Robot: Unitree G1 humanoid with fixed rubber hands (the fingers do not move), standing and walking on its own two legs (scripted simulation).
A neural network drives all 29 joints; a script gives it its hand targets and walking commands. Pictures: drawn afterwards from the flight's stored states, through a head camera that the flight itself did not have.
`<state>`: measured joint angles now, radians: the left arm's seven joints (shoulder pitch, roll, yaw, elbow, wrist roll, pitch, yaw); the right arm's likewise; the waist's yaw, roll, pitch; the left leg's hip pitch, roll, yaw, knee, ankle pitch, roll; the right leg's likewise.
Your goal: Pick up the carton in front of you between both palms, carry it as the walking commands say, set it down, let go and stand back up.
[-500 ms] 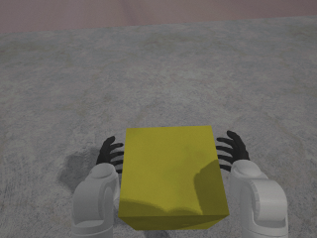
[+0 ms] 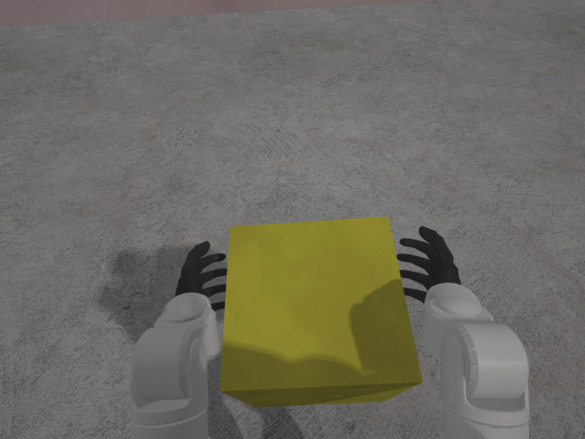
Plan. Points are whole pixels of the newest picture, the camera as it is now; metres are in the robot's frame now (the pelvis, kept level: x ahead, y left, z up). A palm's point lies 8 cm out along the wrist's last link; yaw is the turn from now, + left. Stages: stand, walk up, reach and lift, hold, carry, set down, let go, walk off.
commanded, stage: carry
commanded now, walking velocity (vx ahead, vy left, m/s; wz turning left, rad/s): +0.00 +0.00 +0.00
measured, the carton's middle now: (314, 322) +0.30 +0.00 -0.03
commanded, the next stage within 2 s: none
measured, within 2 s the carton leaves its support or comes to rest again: neither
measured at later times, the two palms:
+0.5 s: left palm (229, 224) +0.38 +0.12 +0.10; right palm (446, 218) +0.38 -0.17 +0.11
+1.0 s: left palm (225, 226) +0.40 +0.13 +0.08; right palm (428, 215) +0.41 -0.16 +0.09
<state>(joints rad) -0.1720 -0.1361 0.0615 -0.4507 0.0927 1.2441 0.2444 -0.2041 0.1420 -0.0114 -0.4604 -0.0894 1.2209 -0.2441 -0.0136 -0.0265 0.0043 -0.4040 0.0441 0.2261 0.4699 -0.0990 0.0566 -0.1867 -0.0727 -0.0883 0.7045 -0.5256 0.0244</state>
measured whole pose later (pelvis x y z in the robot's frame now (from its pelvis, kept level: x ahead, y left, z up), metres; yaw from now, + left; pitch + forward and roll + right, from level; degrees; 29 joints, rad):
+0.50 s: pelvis +0.11 -0.02 +0.00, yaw -1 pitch +5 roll +1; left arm -0.20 -0.14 0.06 -0.37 0.12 1.28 0.23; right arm -0.24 0.15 -0.04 -0.38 -0.12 1.26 -0.24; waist 0.00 0.00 -0.11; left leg -0.30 0.07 0.20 0.53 -0.27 -0.01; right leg -0.14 -0.06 -0.13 0.50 -0.38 0.02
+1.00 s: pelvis +0.13 -0.02 +0.01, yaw -1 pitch +4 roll +0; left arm -0.18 -0.14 0.07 -0.20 0.18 1.15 0.15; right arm -0.22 0.14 -0.05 -0.20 -0.19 1.11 -0.15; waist 0.01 0.01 -0.09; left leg -0.28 0.08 0.18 0.56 -0.25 0.00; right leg -0.09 -0.07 -0.18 0.48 -0.32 0.03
